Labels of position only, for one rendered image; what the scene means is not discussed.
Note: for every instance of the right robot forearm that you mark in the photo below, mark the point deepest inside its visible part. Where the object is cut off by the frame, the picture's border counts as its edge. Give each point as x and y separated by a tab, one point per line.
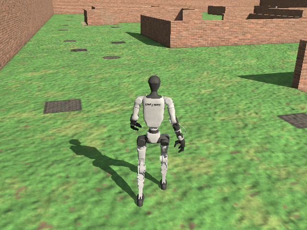
178	130

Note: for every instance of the right robot upper arm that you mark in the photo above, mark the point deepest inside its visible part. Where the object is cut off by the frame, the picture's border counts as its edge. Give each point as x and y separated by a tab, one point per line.
171	110

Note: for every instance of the left robot forearm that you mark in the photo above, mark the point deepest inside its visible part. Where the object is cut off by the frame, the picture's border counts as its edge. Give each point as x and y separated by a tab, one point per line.
133	123

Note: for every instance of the robot left shin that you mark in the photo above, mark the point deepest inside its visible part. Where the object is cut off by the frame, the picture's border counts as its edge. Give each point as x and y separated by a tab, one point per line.
140	182

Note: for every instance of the robot shin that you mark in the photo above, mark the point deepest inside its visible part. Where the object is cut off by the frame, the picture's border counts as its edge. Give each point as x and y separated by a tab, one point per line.
164	169
140	182

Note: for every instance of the left robot upper arm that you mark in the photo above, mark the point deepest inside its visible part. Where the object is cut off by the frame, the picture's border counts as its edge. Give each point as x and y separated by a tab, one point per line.
136	108

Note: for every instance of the left robot hand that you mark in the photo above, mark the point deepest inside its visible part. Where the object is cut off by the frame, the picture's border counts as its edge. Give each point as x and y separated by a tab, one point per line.
134	128

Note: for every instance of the robot right shin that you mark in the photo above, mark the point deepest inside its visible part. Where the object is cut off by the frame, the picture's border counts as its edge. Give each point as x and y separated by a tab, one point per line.
164	169

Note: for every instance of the right robot hand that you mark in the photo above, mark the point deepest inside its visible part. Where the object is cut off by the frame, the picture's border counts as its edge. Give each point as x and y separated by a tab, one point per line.
182	142

